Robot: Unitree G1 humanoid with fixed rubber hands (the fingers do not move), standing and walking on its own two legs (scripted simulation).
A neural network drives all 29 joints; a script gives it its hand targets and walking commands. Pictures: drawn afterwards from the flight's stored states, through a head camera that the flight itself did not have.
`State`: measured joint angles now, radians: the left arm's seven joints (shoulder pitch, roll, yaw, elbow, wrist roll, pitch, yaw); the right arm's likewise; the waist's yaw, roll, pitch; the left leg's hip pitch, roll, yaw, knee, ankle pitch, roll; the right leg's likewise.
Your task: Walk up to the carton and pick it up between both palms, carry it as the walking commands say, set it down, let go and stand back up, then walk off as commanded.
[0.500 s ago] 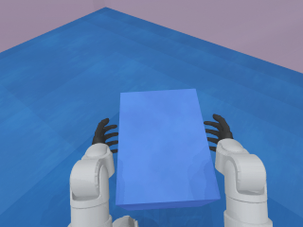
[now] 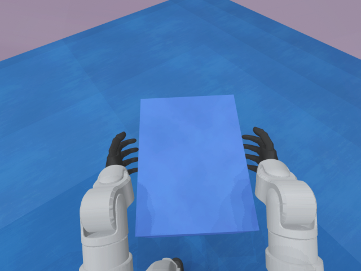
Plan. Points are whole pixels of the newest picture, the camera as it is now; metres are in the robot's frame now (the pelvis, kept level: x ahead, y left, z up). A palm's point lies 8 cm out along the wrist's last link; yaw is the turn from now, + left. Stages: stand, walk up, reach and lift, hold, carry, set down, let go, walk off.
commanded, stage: carry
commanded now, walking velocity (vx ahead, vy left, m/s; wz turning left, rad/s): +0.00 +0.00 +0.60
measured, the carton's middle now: (190, 169) +0.32 +0.00 +0.01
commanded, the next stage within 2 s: none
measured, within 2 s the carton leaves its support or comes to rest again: neither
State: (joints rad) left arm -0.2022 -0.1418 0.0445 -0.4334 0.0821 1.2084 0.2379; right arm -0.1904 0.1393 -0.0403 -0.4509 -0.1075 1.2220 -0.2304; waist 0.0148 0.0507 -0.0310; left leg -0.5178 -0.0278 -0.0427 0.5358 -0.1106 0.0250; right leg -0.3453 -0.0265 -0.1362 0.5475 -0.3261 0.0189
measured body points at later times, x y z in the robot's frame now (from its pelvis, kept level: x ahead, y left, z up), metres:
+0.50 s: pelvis -0.05 +0.03 +0.00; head -0.03 +0.05 +0.45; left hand +0.15 +0.28 +0.07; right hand +0.27 +0.01 +0.07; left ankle -0.04 +0.12 -0.73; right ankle -0.03 -0.10 -0.66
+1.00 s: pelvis -0.09 -0.01 +0.01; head -0.08 -0.03 +0.46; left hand +0.05 +0.27 +0.11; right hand +0.22 +0.03 +0.10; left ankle -0.15 +0.11 -0.66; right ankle -0.05 -0.10 -0.73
